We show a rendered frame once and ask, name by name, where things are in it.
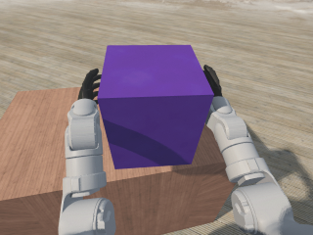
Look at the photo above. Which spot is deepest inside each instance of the pedestal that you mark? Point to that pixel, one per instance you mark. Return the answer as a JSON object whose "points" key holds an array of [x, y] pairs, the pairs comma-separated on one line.
{"points": [[153, 200]]}

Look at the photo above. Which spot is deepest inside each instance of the robot left hand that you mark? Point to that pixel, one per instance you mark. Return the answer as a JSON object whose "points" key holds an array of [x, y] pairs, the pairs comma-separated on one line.
{"points": [[87, 89]]}

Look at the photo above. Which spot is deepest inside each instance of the carton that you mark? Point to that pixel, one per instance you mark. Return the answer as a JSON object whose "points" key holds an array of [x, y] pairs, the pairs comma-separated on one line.
{"points": [[154, 101]]}

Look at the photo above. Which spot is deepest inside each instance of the robot right forearm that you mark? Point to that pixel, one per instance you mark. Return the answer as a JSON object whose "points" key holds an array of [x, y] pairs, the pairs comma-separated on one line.
{"points": [[243, 164]]}

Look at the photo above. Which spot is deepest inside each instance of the robot left upper arm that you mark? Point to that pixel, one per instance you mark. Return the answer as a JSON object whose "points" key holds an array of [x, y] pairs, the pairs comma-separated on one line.
{"points": [[88, 217]]}

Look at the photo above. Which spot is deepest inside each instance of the robot right hand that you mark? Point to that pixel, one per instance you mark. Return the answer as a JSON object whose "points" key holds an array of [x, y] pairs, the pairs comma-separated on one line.
{"points": [[213, 80]]}

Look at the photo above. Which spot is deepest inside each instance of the robot right upper arm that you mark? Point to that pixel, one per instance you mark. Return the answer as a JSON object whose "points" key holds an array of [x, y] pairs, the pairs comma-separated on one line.
{"points": [[263, 209]]}

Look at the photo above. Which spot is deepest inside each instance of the robot left forearm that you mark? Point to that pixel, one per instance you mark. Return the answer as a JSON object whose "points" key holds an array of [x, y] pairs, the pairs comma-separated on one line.
{"points": [[85, 173]]}

